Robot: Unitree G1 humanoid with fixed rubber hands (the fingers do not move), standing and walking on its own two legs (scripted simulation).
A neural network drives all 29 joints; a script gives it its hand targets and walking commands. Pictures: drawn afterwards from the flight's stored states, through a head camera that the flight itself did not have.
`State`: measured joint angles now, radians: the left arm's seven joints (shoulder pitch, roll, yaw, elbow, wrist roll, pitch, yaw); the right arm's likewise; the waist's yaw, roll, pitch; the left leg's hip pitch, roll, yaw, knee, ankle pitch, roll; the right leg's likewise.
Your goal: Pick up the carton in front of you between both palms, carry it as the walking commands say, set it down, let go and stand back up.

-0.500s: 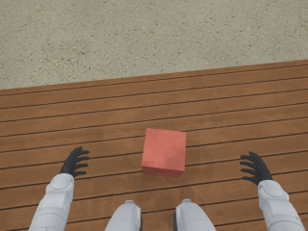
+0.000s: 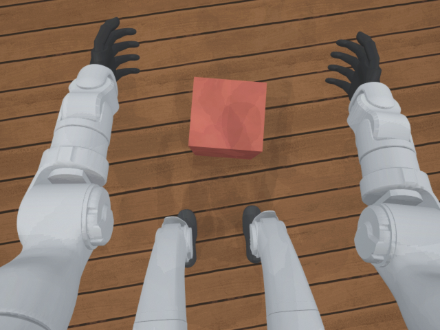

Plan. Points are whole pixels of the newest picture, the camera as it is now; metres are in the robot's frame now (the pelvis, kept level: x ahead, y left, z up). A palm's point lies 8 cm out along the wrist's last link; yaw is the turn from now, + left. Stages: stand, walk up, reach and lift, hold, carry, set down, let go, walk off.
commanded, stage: reach and lift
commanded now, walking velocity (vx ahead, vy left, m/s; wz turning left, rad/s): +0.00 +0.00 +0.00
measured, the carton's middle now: (226, 123) +0.52 -0.04 -0.53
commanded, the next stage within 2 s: none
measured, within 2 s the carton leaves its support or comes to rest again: leaves its support in 1.90 s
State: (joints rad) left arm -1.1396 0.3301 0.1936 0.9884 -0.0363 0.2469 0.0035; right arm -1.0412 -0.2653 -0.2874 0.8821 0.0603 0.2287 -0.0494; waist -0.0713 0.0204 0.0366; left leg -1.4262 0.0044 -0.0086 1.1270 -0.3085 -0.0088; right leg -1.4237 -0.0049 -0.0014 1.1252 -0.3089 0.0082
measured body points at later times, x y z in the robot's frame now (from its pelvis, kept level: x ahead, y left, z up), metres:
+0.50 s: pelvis +0.03 +0.00 -0.10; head +0.37 +0.00 +0.20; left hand +0.56 +0.15 -0.26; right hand +0.51 -0.23 -0.25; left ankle +0.10 +0.13 -0.62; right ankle +0.10 -0.12 -0.62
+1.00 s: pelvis -0.03 +0.01 -0.27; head +0.35 +0.00 -0.03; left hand +0.56 +0.15 -0.45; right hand +0.51 -0.22 -0.45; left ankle +0.10 +0.13 -0.62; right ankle +0.10 -0.12 -0.62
